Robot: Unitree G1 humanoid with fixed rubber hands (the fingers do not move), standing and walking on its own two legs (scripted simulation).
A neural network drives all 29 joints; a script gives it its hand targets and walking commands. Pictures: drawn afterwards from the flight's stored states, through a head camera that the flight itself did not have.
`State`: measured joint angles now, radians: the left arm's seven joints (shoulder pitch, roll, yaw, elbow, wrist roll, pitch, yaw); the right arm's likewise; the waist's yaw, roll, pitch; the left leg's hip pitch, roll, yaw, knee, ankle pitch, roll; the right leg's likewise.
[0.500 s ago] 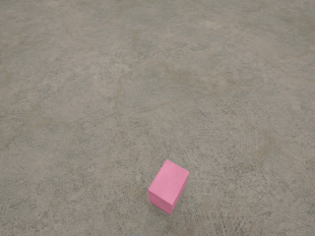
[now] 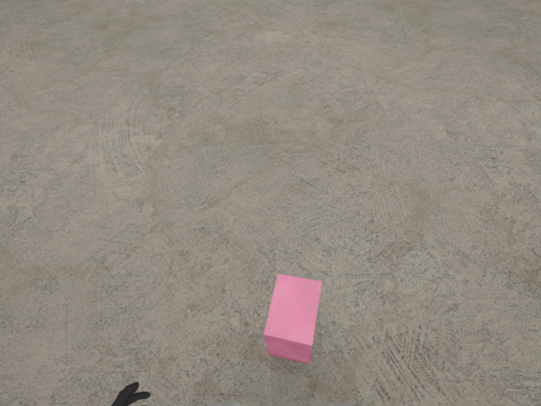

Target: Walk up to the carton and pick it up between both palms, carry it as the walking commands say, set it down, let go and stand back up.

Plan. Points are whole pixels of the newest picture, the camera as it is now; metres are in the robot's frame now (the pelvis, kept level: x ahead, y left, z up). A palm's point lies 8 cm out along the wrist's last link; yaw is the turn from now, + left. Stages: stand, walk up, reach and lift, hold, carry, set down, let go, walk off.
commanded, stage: walk up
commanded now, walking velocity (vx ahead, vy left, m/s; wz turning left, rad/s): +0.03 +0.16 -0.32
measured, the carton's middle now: (294, 319) +0.44 -0.03 -0.63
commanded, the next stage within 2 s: stand in 1.00 s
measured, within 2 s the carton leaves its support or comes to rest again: neither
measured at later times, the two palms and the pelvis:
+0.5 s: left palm out of the picture +0.12 +0.27 -0.13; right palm out of the picture -0.02 -0.22 -0.11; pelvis +0.01 +0.02 +0.01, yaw -8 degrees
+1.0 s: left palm out of the picture +0.09 +0.22 -0.12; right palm out of the picture +0.01 -0.21 -0.12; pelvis +0.02 +0.01 +0.03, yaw -9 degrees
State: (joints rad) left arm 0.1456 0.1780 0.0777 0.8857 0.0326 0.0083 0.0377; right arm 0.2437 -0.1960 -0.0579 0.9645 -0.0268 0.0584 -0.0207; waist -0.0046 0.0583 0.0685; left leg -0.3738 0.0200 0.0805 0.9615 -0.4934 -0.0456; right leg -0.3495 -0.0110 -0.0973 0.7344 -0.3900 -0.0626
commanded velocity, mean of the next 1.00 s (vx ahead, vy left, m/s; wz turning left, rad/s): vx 0.01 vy -0.03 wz -0.15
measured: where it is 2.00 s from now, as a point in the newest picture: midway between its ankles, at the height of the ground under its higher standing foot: outside the picture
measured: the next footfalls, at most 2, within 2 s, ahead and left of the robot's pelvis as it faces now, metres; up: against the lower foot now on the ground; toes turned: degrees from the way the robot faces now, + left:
left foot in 0.16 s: +0.06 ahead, +0.19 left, +0.00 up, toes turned +1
right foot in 0.52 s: +0.03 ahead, -0.11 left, +0.00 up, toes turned +4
